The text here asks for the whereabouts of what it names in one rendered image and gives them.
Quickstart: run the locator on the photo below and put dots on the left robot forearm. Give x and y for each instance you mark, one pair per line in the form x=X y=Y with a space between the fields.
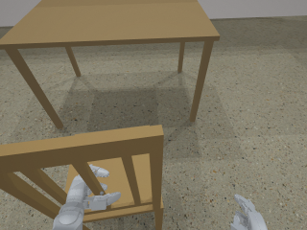
x=70 y=217

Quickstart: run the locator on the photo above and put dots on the robot right hand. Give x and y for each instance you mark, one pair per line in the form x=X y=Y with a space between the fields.
x=253 y=219

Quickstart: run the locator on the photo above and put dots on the table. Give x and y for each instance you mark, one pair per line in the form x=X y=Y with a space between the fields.
x=79 y=23

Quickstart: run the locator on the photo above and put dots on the robot left hand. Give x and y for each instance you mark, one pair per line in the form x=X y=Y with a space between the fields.
x=80 y=192

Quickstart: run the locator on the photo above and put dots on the chair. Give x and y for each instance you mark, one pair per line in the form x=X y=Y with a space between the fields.
x=133 y=156

